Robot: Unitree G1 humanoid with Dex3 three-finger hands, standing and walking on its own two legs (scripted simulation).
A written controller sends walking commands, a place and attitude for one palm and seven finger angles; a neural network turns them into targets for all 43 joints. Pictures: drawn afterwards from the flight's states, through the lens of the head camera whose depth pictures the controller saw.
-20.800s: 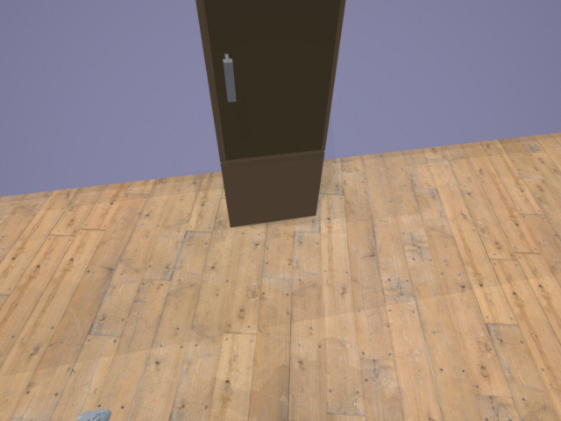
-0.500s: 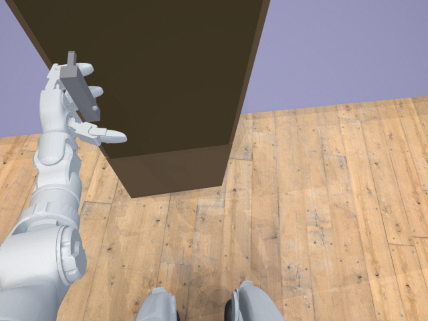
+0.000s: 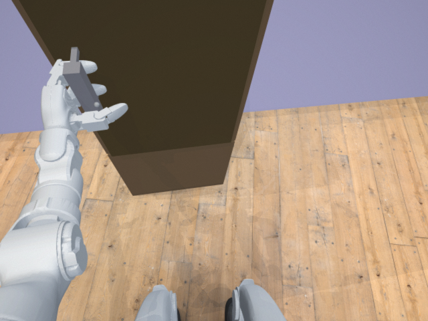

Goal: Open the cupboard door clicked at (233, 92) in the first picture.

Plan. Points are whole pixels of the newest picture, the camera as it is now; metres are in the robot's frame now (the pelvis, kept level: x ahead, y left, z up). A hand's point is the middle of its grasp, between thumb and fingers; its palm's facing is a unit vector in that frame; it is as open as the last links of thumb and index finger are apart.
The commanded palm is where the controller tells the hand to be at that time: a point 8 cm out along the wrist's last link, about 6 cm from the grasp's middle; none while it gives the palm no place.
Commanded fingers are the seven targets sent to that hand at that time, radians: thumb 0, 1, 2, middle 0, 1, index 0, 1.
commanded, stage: close the thumb around the handle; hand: left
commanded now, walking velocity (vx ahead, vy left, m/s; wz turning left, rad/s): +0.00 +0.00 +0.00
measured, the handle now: (85, 84) +0.54 +0.22 +0.06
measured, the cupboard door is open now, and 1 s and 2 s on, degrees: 1 22 43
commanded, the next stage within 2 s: pull the door open along its arc in 0.34 s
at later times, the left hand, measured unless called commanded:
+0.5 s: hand (96, 104) +0.49 +0.19 +0.06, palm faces +0.12 -0.99 -0.01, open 6.1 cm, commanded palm +0.46 +0.24 +0.06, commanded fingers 0.00 0.90 0.90 -0.40 -1.35 -0.40 -1.35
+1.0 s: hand (122, 158) +0.38 +0.14 +0.07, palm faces +0.26 -0.96 +0.09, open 6.6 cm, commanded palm +0.31 +0.18 +0.06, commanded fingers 0.00 0.90 0.90 -0.40 -1.35 -0.40 -1.35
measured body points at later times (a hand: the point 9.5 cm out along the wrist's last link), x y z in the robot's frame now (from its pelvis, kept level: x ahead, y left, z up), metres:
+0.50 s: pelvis +0.00 +0.00 +0.00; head +0.13 +0.01 +0.43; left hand +0.48 +0.25 +0.07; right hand +0.01 -0.27 -0.12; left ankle +0.00 +0.11 -0.66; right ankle +0.01 -0.12 -0.66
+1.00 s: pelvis +0.02 +0.00 +0.02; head +0.11 +0.00 +0.46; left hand +0.36 +0.19 +0.07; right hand +0.13 -0.24 -0.10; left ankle +0.00 +0.11 -0.66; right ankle +0.01 -0.12 -0.66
